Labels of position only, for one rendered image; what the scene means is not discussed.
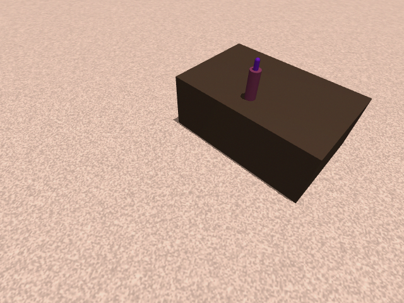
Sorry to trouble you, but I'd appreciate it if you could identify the bottle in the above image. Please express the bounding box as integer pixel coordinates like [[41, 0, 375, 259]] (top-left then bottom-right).
[[244, 57, 262, 101]]

